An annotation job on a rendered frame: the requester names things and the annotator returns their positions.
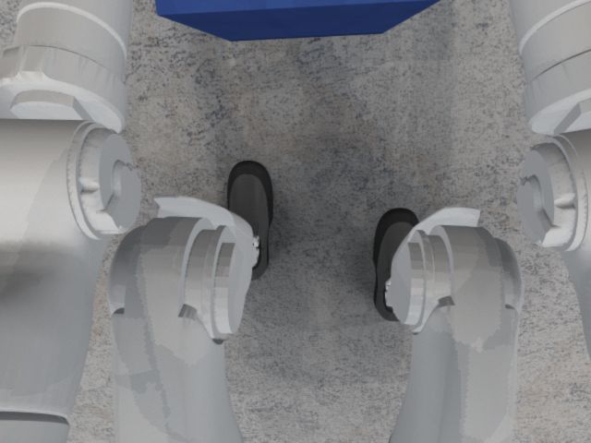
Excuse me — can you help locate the right robot shin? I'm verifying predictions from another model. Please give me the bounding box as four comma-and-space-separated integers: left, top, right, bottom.
385, 206, 524, 320

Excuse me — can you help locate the robot right foot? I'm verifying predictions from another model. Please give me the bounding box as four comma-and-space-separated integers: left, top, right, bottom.
373, 208, 419, 321

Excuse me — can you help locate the robot right forearm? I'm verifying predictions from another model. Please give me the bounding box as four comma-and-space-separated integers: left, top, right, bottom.
508, 0, 591, 135

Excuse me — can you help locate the robot left forearm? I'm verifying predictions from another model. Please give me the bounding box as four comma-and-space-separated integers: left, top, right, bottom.
0, 0, 134, 134

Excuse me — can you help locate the robot left upper arm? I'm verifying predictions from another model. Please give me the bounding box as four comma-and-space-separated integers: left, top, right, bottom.
0, 118, 141, 443

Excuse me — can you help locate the robot right upper arm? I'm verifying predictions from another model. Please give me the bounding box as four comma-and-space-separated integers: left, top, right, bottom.
516, 128, 591, 360

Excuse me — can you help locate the carton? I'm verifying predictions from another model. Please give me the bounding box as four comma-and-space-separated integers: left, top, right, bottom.
155, 0, 440, 42

